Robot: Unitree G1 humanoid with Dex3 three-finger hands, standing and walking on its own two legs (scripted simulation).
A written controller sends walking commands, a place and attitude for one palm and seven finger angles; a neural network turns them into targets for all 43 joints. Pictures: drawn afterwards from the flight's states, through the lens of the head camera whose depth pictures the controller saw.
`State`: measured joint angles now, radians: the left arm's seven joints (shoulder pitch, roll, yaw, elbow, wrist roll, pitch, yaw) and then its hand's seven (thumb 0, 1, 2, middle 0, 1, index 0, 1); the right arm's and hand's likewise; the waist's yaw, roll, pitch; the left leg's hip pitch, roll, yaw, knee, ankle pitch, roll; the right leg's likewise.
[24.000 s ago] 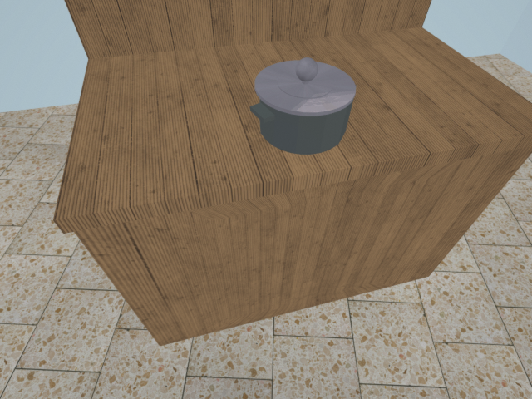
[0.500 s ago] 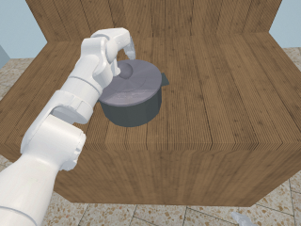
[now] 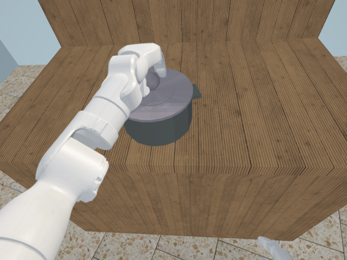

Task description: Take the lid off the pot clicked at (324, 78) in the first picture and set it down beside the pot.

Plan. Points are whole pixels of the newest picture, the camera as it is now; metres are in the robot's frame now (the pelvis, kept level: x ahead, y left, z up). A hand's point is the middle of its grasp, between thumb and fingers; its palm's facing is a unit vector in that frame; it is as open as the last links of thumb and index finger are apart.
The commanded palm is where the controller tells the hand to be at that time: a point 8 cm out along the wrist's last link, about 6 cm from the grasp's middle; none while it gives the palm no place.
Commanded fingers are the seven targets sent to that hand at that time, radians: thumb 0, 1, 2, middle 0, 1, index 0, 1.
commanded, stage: lower the open fingers around the knob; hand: left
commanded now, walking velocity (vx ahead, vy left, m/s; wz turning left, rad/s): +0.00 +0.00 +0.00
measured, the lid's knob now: (150, 81) +0.50 +0.06 +0.16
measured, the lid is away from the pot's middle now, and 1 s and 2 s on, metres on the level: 0.00 0.00 0.00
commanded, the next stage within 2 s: close the fingers and squeeze the knob in 0.26 s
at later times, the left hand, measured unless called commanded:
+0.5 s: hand (149, 84) +0.46 +0.05 +0.18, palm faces -0.31 -0.04 -0.95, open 9.9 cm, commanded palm +0.45 +0.06 +0.24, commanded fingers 0.00 -0.12 1.19 -0.66 -0.54 -0.66 -0.54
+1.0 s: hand (150, 82) +0.47 +0.05 +0.18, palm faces -0.31 -0.03 -0.95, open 8.2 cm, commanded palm +0.45 +0.05 +0.24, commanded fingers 0.00 0.19 1.01 -0.70 -0.91 -0.70 -0.91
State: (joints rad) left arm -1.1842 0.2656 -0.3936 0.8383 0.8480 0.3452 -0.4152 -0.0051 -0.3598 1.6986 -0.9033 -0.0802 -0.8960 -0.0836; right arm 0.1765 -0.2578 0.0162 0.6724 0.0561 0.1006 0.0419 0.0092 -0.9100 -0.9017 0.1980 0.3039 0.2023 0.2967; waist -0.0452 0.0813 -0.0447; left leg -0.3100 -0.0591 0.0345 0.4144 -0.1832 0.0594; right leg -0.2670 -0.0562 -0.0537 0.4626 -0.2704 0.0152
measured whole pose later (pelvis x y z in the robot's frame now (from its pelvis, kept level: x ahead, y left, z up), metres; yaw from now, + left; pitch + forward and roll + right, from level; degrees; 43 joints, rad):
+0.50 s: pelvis +0.00 -0.01 +0.00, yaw -1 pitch +4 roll +1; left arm -1.18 0.28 -0.36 0.92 0.84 0.32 -0.40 -0.01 -0.27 1.48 -0.81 -0.20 -0.81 -0.21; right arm 0.24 -0.28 0.01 0.70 0.06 0.08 0.01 0.01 -0.91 -0.90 0.20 0.30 0.20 0.30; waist -0.07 0.08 -0.04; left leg -0.30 -0.05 0.04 0.41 -0.18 0.05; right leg -0.26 -0.04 -0.05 0.46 -0.27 0.01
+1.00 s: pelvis +0.01 -0.01 +0.00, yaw +0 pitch +4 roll +1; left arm -1.18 0.26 -0.37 0.89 0.84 0.33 -0.41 0.00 0.07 1.10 -0.67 -0.79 -0.68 -0.80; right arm 0.20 -0.27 0.01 0.69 0.05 0.08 0.02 0.01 -0.91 -0.90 0.20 0.30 0.20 0.30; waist -0.06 0.09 -0.04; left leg -0.30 -0.05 0.03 0.41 -0.19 0.05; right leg -0.26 -0.04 -0.05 0.46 -0.28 0.01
